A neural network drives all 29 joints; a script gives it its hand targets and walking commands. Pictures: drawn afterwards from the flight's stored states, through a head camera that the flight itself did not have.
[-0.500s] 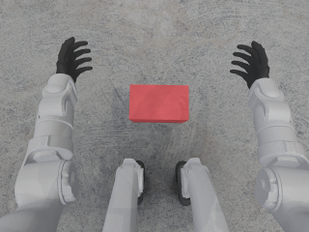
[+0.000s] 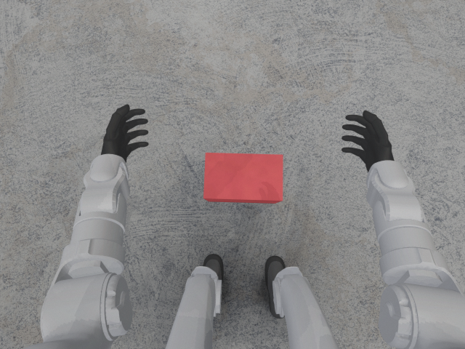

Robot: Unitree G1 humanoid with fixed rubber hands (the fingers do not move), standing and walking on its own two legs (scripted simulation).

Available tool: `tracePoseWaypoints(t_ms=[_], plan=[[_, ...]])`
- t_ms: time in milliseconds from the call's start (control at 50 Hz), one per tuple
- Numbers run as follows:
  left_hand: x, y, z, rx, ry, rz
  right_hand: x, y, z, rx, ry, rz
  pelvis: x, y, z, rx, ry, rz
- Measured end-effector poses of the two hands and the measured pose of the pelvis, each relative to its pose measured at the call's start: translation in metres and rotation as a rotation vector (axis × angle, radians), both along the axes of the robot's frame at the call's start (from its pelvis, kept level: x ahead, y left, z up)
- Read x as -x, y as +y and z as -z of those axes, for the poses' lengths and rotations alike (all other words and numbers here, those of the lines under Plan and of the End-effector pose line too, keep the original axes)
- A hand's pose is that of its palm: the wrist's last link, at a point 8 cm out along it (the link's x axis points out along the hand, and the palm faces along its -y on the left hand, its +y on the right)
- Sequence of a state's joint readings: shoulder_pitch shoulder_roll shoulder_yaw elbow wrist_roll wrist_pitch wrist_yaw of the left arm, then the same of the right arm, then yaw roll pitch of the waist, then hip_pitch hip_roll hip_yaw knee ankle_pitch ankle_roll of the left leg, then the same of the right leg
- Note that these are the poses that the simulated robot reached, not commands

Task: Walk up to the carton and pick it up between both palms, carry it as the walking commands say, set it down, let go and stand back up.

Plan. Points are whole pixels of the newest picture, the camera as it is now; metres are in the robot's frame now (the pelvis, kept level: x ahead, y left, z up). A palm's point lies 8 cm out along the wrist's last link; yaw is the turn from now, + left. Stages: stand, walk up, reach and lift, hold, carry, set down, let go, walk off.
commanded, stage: let go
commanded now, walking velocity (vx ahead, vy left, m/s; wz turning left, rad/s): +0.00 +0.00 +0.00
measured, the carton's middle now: (242, 180) +0.45 +0.00 -0.59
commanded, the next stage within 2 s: stand in 1.02 s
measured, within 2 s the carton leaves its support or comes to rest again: neither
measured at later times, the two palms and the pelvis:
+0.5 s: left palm (72, 266) +0.27 +0.22 +0.00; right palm (456, 272) +0.25 -0.24 +0.01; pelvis +0.06 -0.01 +0.09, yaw +0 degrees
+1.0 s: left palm (50, 312) +0.22 +0.23 +0.03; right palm out of the picture +0.23 -0.23 +0.03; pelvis +0.06 +0.00 +0.10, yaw +0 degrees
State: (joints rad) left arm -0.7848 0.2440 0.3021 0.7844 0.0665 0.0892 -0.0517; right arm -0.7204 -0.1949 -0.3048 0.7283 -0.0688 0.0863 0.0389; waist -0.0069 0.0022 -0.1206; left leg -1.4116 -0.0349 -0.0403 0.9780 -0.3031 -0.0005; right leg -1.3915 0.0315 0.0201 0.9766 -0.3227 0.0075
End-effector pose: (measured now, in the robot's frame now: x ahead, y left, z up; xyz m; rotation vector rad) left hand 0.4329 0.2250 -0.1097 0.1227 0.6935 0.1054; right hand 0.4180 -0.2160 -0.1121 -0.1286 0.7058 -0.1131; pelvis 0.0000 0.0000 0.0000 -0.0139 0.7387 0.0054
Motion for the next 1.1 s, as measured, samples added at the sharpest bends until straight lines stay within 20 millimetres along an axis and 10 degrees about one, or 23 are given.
tracePoseWaypoints(t_ms=[580, 1100], plan=[[0.189, 0.0, -0.125, -0.026, 0.09, 0.044, 0.184, -0.021, -0.13, 0.017, 0.088, -0.018, -0.064, -0.006, -0.092, -0.014, -0.605, 0.01], [0.22, 0.026, -0.13, -0.119, 0.143, 0.03, 0.196, -0.03, -0.137, 0.113, 0.121, -0.026, -0.063, 0.002, -0.094, -0.011, -0.797, 0.006]])
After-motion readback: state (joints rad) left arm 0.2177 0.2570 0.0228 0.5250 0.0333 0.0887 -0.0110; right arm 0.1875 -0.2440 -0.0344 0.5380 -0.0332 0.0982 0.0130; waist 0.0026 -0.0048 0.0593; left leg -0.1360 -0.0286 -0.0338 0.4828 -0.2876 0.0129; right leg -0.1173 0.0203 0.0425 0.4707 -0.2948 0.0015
